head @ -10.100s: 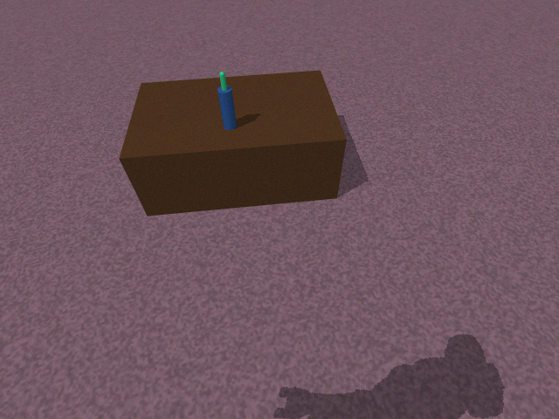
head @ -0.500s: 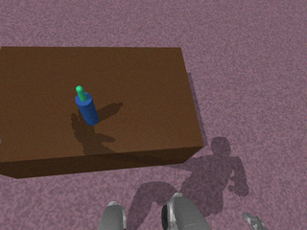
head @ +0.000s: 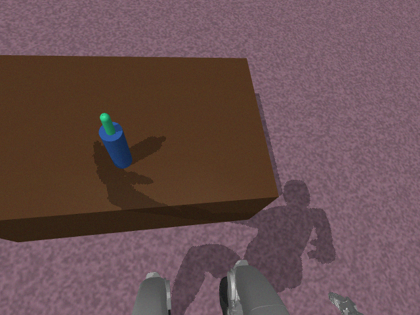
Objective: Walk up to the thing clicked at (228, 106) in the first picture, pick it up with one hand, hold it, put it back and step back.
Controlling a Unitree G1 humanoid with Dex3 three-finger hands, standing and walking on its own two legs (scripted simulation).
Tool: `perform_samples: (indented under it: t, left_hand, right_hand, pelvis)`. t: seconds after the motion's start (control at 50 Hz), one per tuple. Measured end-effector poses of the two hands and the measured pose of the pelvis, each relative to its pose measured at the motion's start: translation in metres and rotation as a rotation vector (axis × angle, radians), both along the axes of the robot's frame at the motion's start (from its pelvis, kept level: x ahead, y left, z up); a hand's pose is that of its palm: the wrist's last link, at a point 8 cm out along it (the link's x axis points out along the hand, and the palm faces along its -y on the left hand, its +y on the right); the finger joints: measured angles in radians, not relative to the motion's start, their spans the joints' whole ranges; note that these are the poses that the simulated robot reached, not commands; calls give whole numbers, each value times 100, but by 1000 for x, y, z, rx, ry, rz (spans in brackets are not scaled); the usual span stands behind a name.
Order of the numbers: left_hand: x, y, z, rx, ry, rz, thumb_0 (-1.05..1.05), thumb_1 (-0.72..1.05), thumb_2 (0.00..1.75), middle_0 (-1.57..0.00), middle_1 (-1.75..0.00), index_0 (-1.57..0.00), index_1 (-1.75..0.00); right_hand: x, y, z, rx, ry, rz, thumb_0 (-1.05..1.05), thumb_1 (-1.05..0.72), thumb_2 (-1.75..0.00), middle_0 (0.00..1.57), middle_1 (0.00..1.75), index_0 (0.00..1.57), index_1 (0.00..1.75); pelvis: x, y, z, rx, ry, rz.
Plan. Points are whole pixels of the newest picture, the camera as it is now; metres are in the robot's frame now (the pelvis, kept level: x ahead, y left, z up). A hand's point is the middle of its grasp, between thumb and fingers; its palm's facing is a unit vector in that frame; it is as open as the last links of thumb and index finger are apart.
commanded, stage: go down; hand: left
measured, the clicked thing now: (114, 141) +0.54 +0.20 -0.20
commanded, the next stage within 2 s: approach in 0.02 s
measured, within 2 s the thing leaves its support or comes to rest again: neither
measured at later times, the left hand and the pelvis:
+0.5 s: hand (14, 147) +0.45 +0.34 -0.04, palm faces +0.15 -0.99 +0.04, open 17.6 cm; pelvis -0.02 +0.00 -0.07, yaw -1 degrees
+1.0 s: hand (97, 172) +0.48 +0.25 -0.26, palm faces +0.10 -0.99 +0.03, open 17.7 cm; pelvis -0.08 -0.01 -0.26, yaw -2 degrees
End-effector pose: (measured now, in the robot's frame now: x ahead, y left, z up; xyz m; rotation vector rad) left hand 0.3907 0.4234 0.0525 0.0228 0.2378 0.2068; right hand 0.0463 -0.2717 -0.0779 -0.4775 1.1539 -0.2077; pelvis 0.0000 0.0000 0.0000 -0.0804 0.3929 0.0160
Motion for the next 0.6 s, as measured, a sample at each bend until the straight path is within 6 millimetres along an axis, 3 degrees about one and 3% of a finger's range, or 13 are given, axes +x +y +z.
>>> perform_samples:
  t: [0.22,0.34,0.44,0.6]
  left_hand:
    - [8,2,-1,-11,-37,2,-1,-59,7,-8,-3,-4,-6]
    - [14,-3,-19,-22,-105,-1,-1,-59,5,-9,-3,-5,-6]
    - [23,-18,-60,-44,-169,-33,-1,-59,5,-8,-4,-5,-7]
    - [36,-46,-163,-64,-188,-61,-1,-58,6,-7,-6,-4,-9]
  right_hand:
    - [-9,-1,-5,-4,32,7,1,-87,-90,21,30,21,30]
    - [-14,-3,-18,-1,53,27,1,-87,-89,21,30,21,30]
    - [-17,-5,-45,-2,72,54,1,-87,-89,21,30,21,30]
    - [-23,-6,-116,2,108,84,1,-88,-89,21,30,21,30]
  pelvis:
    - [-5,-2,-6,-2,18,2]
    - [-11,-3,-21,-4,53,0]
    - [-19,-4,-49,-9,111,-3]
    - [-35,-7,-119,-20,203,-15]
